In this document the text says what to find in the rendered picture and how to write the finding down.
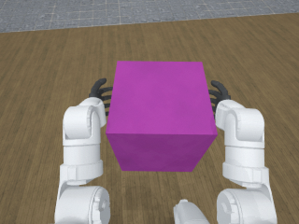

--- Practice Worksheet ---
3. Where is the right robot upper arm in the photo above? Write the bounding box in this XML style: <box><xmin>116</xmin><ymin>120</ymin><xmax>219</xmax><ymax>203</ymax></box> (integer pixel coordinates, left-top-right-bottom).
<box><xmin>217</xmin><ymin>189</ymin><xmax>277</xmax><ymax>224</ymax></box>

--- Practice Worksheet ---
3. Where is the right robot forearm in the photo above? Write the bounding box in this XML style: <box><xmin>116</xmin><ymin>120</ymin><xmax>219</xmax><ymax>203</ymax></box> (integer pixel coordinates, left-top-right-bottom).
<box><xmin>215</xmin><ymin>99</ymin><xmax>278</xmax><ymax>224</ymax></box>

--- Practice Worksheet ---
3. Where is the left robot forearm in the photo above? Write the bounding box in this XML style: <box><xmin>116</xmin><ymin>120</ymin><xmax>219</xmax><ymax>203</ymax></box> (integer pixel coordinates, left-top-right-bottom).
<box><xmin>54</xmin><ymin>97</ymin><xmax>107</xmax><ymax>221</ymax></box>

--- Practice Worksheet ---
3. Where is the carton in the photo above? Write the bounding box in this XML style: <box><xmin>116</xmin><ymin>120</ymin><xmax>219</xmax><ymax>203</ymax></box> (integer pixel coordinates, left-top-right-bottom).
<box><xmin>106</xmin><ymin>61</ymin><xmax>218</xmax><ymax>172</ymax></box>

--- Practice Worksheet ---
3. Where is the left robot upper arm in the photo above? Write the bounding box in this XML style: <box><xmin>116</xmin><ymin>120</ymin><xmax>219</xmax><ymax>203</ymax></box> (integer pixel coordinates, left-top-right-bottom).
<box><xmin>54</xmin><ymin>186</ymin><xmax>110</xmax><ymax>224</ymax></box>

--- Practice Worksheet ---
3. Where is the right robot thigh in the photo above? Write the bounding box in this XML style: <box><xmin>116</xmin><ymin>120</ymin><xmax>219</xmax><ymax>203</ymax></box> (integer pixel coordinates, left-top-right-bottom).
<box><xmin>173</xmin><ymin>202</ymin><xmax>210</xmax><ymax>224</ymax></box>

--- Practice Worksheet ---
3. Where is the right robot hand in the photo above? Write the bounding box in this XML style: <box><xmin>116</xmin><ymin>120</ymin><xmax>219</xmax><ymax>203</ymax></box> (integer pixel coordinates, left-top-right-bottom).
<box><xmin>208</xmin><ymin>80</ymin><xmax>231</xmax><ymax>119</ymax></box>

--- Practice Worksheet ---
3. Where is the left robot hand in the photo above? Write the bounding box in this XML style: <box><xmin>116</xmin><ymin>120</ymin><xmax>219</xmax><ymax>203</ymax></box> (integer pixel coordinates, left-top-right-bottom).
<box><xmin>89</xmin><ymin>77</ymin><xmax>113</xmax><ymax>116</ymax></box>

